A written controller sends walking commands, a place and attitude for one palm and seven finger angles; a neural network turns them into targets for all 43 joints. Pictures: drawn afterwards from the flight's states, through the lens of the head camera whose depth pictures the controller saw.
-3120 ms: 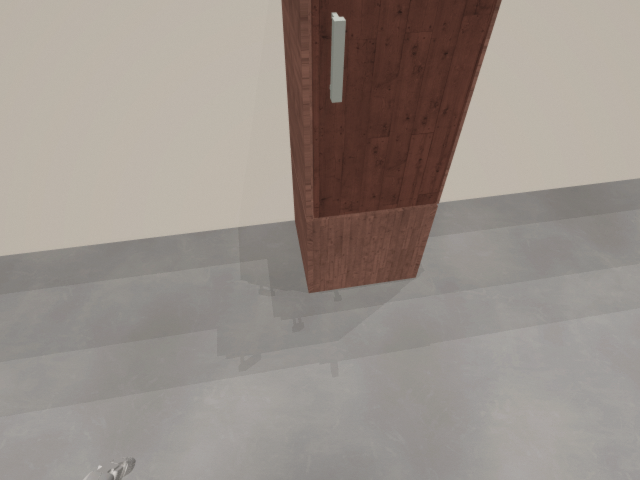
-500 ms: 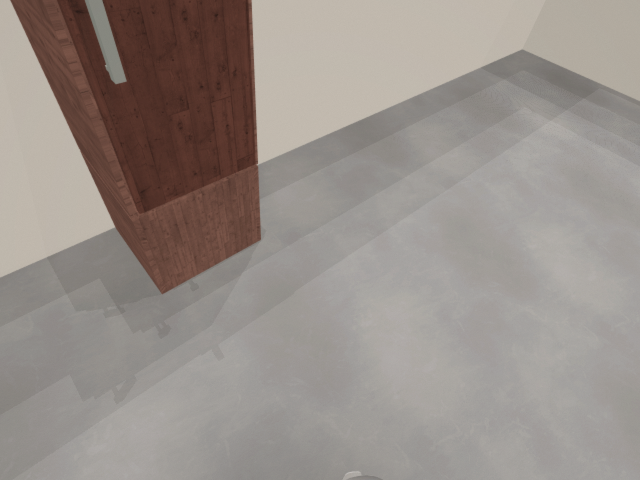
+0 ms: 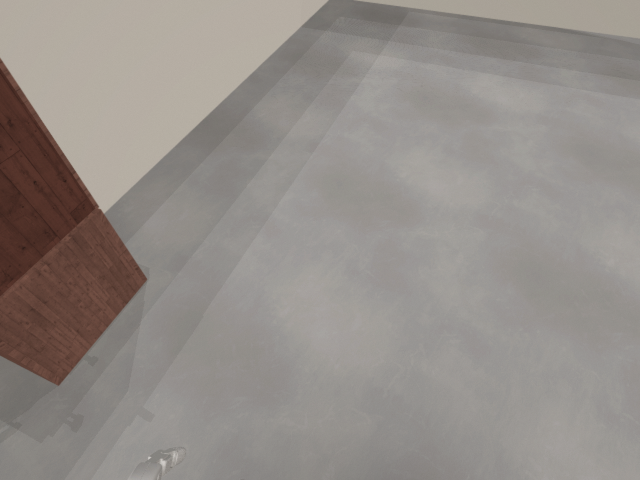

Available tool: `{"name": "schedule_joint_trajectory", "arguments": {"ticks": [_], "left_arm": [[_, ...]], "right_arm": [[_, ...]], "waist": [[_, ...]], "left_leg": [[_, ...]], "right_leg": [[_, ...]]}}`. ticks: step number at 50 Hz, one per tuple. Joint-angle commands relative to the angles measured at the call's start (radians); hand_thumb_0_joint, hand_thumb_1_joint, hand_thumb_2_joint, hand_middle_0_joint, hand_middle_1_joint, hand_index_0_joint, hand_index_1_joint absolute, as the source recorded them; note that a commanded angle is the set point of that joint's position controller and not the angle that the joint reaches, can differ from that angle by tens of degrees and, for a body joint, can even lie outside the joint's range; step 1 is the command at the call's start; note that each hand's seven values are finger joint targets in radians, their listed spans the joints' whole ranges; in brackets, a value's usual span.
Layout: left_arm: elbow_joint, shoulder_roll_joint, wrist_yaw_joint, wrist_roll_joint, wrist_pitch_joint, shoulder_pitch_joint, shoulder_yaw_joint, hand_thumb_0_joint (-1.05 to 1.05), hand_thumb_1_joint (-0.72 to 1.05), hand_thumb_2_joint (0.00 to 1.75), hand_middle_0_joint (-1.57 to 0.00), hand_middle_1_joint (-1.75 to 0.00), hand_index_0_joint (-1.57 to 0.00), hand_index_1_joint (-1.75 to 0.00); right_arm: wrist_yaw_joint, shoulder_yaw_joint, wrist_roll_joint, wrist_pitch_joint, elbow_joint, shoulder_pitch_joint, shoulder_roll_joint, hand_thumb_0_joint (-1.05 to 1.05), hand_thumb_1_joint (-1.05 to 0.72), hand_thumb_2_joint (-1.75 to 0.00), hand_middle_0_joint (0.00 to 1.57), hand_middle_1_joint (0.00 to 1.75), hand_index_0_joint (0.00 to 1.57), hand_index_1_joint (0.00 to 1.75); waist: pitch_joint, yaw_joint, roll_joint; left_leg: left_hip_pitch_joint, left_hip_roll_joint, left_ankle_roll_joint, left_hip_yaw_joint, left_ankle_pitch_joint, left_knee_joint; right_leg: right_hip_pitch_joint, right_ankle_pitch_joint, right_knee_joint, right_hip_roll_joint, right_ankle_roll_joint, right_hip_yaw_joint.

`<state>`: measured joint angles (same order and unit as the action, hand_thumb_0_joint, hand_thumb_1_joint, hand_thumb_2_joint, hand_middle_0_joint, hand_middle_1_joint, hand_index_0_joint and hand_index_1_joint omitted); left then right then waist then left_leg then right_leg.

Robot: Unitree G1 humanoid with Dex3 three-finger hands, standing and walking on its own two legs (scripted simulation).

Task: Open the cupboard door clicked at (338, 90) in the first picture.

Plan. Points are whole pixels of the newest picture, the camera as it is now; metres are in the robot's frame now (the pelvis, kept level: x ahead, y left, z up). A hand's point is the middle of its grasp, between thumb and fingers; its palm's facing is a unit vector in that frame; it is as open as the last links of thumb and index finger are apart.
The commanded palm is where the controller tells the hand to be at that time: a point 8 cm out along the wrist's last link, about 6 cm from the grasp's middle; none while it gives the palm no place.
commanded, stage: walk to a spot facing it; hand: left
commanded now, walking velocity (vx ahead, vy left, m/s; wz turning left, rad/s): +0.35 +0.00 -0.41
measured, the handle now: out of the picture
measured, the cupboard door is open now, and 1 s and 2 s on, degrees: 0 0 0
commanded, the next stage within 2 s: turn to face it in 0.92 s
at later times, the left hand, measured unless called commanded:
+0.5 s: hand out of the picture +0.13 +0.19 -0.19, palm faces -0.06 -0.99 -0.13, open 7.4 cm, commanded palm none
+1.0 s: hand (254, 270) +0.52 +0.14 -0.16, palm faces -0.38 -0.91 -0.16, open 7.4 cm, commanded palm none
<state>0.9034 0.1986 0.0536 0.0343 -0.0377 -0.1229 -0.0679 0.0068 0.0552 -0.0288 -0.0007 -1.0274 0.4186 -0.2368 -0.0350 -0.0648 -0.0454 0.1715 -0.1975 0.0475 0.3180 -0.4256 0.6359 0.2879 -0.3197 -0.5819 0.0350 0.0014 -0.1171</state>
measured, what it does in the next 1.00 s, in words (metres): walks ahead, turning right: left foot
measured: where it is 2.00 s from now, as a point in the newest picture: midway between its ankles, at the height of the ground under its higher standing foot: (340, 403)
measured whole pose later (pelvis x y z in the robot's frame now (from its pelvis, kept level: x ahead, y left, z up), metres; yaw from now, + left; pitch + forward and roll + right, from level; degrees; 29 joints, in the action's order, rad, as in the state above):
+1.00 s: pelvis +0.37 +0.01 +0.01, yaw -24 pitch -1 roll -1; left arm 0.98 0.17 0.02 0.03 -0.06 -0.17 -0.09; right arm 0.03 0.04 -0.02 0.04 -1.07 0.40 -0.11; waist -0.06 -0.03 0.02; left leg 0.05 -0.07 -0.05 0.40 -0.39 0.47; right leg 0.55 -0.22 -0.89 0.08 0.04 -0.12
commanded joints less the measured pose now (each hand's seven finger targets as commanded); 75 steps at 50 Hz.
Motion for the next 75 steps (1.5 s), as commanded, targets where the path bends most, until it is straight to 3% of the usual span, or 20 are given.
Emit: {"name": "schedule_joint_trajectory", "arguments": {"ticks": [1, 3, 7, 18, 21, 22, 24, 25, 28, 31, 36, 49, 53, 54, 56, 58, 62, 72, 74, 75], "left_arm": [[0.041, 0.295, -0.055, -0.025, 0.044, -0.332, -0.072, 0.0, 0.9, 0.9, -0.2, -0.3, -0.2, -0.3], [0.022, 0.224, -0.058, -0.022, 0.064, -0.219, -0.05, 0.0, 0.9, 0.9, -0.2, -0.3, -0.2, -0.3], [0.034, 0.151, -0.054, -0.017, 0.101, -0.191, -0.018, 0.0, 0.9, 0.9, -0.2, -0.3, -0.2, -0.3], [0.137, 0.121, -0.081, -0.01, 0.12, -0.319, 0.004, 0.0, 0.9, 0.9, -0.2, -0.3, -0.2, -0.3], [0.146, 0.151, -0.083, -0.011, 0.122, -0.287, -0.008, 0.0, 0.9, 0.9, -0.2, -0.3, -0.2, -0.3], [0.149, 0.141, -0.081, -0.017, 0.122, -0.289, -0.012, 0.0, 0.9, 0.9, -0.2, -0.3, -0.2, -0.3], [0.138, 0.038, -0.061, -0.034, 0.11, -0.415, 0.001, 0.0, 0.9, 0.9, -0.2, -0.3, -0.2, -0.3], [0.137, 0.067, -0.068, -0.028, 0.101, -0.379, -0.002, 0.0, 0.9, 0.9, -0.2, -0.3, -0.2, -0.3], [0.139, 0.034, -0.041, -0.007, 0.077, -0.268, -0.012, 0.0, 0.9, 0.9, -0.2, -0.3, -0.2, -0.3], [0.155, -0.014, -0.037, -0.002, 0.039, -0.34, -0.014, 0.0, 0.9, 0.9, -0.2, -0.3, -0.2, -0.3], [0.109, -0.011, -0.033, 0.002, 0.01, -0.281, -0.037, 0.0, 0.9, 0.9, -0.2, -0.3, -0.2, -0.3], [-0.018, -0.011, -0.03, -0.008, 0.005, 0.03, -0.022, 0.0, 0.9, 0.9, -0.2, -0.3, -0.2, -0.3], [0.006, 0.004, -0.048, 0.003, 0.041, -0.103, -0.013, 0.0, 0.9, 0.9, -0.2, -0.3, -0.2, -0.3], [0.043, 0.034, -0.057, 0.009, 0.058, -0.205, -0.017, 0.0, 0.9, 0.9, -0.2, -0.3, -0.2, -0.3], [0.109, 0.166, -0.079, -0.017, 0.085, -0.343, -0.028, 0.0, 0.9, 0.9, -0.2, -0.3, -0.2, -0.3], [0.07, 0.12, -0.092, -0.018, 0.086, -0.187, -0.007, 0.0, 0.9, 0.9, -0.2, -0.3, -0.2, -0.3], [0.048, 0.069, -0.097, -0.017, 0.069, -0.038, 0.011, 0.0, 0.9, 0.9, -0.2, -0.3, -0.2, -0.3], [0.004, 0.134, -0.094, -0.002, 0.032, -0.02, -0.036, 0.0, 0.9, 0.9, -0.2, -0.3, -0.2, -0.3], [-0.014, 0.107, -0.089, -0.015, 0.018, -0.014, -0.035, 0.0, 0.9, 0.9, -0.2, -0.3, -0.2, -0.3], [-0.047, 0.047, -0.08, -0.025, 0.009, -0.04, -0.028, 0.0, 0.9, 0.9, -0.2, -0.3, -0.2, -0.3]], "right_arm": [[-0.01, 0.013, -0.003, 0.03, 0.192, -0.233, -0.095, 0.0, -0.9, -0.9, 0.2, 0.3, 0.2, 0.3], [-0.014, 0.02, -0.001, 0.031, 0.163, -0.234, -0.089, 0.0, -0.9, -0.9, 0.2, 0.3, 0.2, 0.3], [-0.021, 0.02, -0.01, 0.022, 0.103, -0.144, -0.05, 0.0, -0.9, -0.9, 0.2, 0.3, 0.2, 0.3], [-0.042, 0.001, 0.007, 0.044, 0.178, -0.384, -0.008, 0.0, -0.9, -0.9, 0.2, 0.3, 0.2, 0.3], [-0.023, 0.015, 0.004, 0.061, 0.115, -0.184, -0.038, 0.0, -0.9, -0.9, 0.2, 0.3, 0.2, 0.3], [-0.012, 0.026, -0.002, 0.066, 0.064, -0.025, -0.082, 0.0, -0.9, -0.9, 0.2, 0.3, 0.2, 0.3], [0.005, 0.06, -0.009, 0.065, 0.024, 0.139, -0.263, 0.0, -0.9, -0.9, 0.2, 0.3, 0.2, 0.3], [0.012, 0.047, 0.003, 0.058, 0.042, 0.045, -0.213, 0.0, -0.9, -0.9, 0.2, 0.3, 0.2, 0.3], [0.017, 0.006, 0.004, 0.077, 0.073, -0.136, -0.05, 0.0, -0.9, -0.9, 0.2, 0.3, 0.2, 0.3], [0.022, 0.001, 0.01, 0.095, 0.049, -0.131, -0.012, 0.0, -0.9, -0.9, 0.2, 0.3, 0.2, 0.3], [0.028, 0.008, 0.017, 0.097, 0.043, -0.085, -0.003, 0.0, -0.9, -0.9, 0.2, 0.3, 0.2, 0.3], [0.035, 0.021, 0.0, 0.052, -0.014, 0.053, -0.038, 0.0, -0.9, -0.9, 0.2, 0.3, 0.2, 0.3], [0.031, 0.021, 0.005, 0.045, -0.018, 0.046, -0.056, 0.0, -0.9, -0.9, 0.2, 0.3, 0.2, 0.3], [0.025, 0.017, 0.014, 0.044, -0.015, 0.044, -0.046, 0.0, -0.9, -0.9, 0.2, 0.3, 0.2, 0.3], [0.023, -0.005, 0.033, 0.036, 0.017, 0.039, 0.046, 0.0, -0.9, -0.9, 0.2, 0.3, 0.2, 0.3], [0.024, -0.013, 0.026, 0.012, 0.005, 0.018, 0.073, 0.0, -0.9, -0.9, 0.2, 0.3, 0.2, 0.3], [0.018, -0.007, 0.016, -0.036, -0.021, 0.005, 0.082, 0.0, -0.9, -0.9, 0.2, 0.3, 0.2, 0.3], [-0.012, 0.02, 0.008, -0.034, 0.075, -0.079, 0.036, 0.0, -0.9, -0.9, 0.2, 0.3, 0.2, 0.3], [-0.016, 0.032, 0.003, -0.023, 0.072, -0.009, -0.016, 0.0, -0.9, -0.9, 0.2, 0.3, 0.2, 0.3], [-0.012, 0.053, -0.005, -0.013, 0.085, 0.012, -0.117, 0.0, -0.9, -0.9, 0.2, 0.3, 0.2, 0.3]], "waist": [[0.072, 0.207, 0.281], [-0.028, 0.147, 0.217], [-0.043, 0.064, 0.139], [-0.104, 0.096, 0.162], [0.006, -0.002, 0.146], [0.098, -0.059, 0.102], [0.287, -0.054, -0.349], [0.227, -0.027, -0.244], [-0.053, 0.049, -0.04], [-0.035, 0.107, -0.059], [-0.047, 0.108, -0.044], [-0.08, 0.016, -0.081], [0.06, 0.078, -0.063], [0.126, 0.124, -0.008], [0.342, 0.139, 0.232], [0.238, 0.101, 0.163], [0.018, 0.035, 0.107], [0.023, 0.047, 0.193], [0.051, 0.009, -0.005], [0.029, 0.005, -0.327]], "left_leg": [[0.643, 0.048, -0.001, -0.238, -0.122, 0.547], [0.612, 0.011, 0.0, -0.27, 0.029, 0.568], [0.509, 0.027, 0.034, -0.241, 0.164, 0.476], [0.415, 0.084, -0.01, -0.209, 0.284, 0.111], [0.091, 0.156, -0.051, -0.19, 0.274, -0.035], [-0.115, 0.143, -0.059, -0.23, 0.314, -0.093], [-0.427, -0.277, -0.172, -0.77, 0.25, -0.286], [-0.295, -0.299, -0.169, -0.819, 0.049, -0.402], [0.079, -0.174, -0.098, -0.525, 0.034, -0.46], [0.13, -0.121, -0.057, -0.317, 0.191, -0.452], [0.074, -0.109, -0.037, -0.203, 0.361, -0.45], [-0.175, -0.178, -0.162, -0.062, 0.848, -0.267], [-0.185, -0.161, -0.135, -0.043, 1.07, -0.015], [-0.077, -0.123, -0.096, -0.035, 0.97, 0.149], [0.278, 0.109, -0.006, -0.14, -0.2, 0.577], [0.273, 0.068, -0.013, -0.285, -0.137, 0.565], [0.22, 0.071, 0.0, -0.288, -0.04, 0.491], [0.182, 0.097, 0.003, -0.189, 0.044, 0.121], [0.052, 0.075, -0.018, -0.267, 0.207, -0.139], [0.021, -0.133, -0.115, -0.616, 0.409, -0.291]], "right_leg": [[-0.461, -0.056, 0.359, 0.374, -0.22, 0.595], [-0.29, -0.112, 0.391, 0.305, -0.192, 0.533], [-0.214, 0.35, 0.351, 0.188, -0.147, 0.279], [-0.244, 0.559, 0.335, 0.172, -0.147, 0.27], [-0.214, 0.771, 0.109, 0.151, -0.123, 0.24], [-0.16, 0.695, -0.097, 0.109, -0.095, 0.221], [0.191, -0.227, -0.679, -0.103, -0.04, 0.116], [0.231, -0.203, -0.783, -0.051, -0.052, 0.191], [0.242, 0.026, -0.758, 0.058, -0.034, 0.168], [0.207, 0.088, -0.72, 0.056, -0.012, 0.144], [0.344, 0.215, -0.69, 0.071, 0.025, 0.133], [0.341, 0.059, -0.249, 0.043, 0.02, -0.017], [0.056, 0.087, -0.019, -0.026, -0.023, -0.044], [-0.143, 0.29, 0.098, -0.001, -0.036, -0.018], [-0.497, 1.191, 0.061, 0.412, -0.252, 0.385], [-0.306, 0.904, 0.149, 0.361, -0.246, 0.253], [0.02, 0.533, 0.267, 0.307, -0.157, 0.098], [-0.001, 0.186, 0.158, 0.336, -0.101, -0.023], [0.078, 0.051, -0.058, 0.273, -0.032, -0.075], [0.27, -0.207, -0.292, 0.124, 0.055, -0.114]]}}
